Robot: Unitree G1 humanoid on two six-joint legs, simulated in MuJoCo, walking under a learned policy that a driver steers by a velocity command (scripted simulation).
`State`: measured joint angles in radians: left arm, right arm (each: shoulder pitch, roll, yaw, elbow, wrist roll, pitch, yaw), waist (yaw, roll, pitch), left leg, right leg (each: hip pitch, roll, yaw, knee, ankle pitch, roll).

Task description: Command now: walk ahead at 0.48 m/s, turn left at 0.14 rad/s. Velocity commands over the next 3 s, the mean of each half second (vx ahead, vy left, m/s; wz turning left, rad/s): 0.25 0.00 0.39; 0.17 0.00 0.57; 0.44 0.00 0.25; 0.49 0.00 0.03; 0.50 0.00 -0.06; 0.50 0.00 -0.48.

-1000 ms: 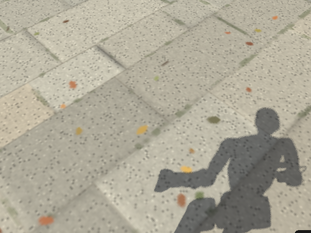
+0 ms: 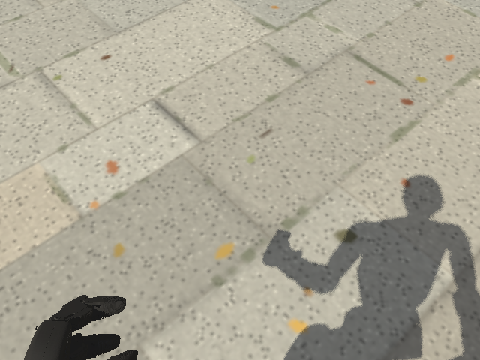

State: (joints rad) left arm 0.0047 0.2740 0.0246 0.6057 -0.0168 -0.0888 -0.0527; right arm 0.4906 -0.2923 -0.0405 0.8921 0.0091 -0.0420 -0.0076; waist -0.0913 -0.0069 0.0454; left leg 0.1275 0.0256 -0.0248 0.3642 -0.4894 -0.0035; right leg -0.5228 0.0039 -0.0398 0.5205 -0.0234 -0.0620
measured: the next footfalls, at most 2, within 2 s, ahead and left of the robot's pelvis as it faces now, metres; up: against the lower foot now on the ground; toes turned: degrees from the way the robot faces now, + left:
left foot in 0.48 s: +0.32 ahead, +0.13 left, +0.00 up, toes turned +14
right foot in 0.88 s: +0.36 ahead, -0.10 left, +0.00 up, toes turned +31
